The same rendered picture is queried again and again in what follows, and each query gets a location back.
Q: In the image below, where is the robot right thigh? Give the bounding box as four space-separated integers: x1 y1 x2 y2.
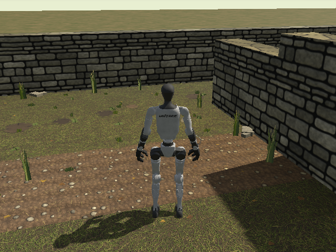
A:
174 146 186 184

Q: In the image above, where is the robot right hand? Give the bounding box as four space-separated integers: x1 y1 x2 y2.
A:
188 148 200 161

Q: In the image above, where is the robot left upper arm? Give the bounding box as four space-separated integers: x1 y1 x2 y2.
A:
143 106 157 135

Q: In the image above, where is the robot right forearm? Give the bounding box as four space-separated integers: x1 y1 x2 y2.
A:
188 127 199 150

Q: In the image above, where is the robot left hand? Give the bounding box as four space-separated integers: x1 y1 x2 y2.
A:
136 149 148 162

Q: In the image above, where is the robot thigh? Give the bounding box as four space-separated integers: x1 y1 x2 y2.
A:
150 146 161 184
174 146 186 184

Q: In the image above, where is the robot left forearm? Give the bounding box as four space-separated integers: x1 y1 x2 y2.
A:
137 128 148 151

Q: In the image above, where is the robot left thigh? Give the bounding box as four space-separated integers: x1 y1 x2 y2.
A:
150 146 161 184

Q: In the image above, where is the robot right upper arm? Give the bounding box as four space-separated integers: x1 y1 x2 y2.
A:
179 106 193 135

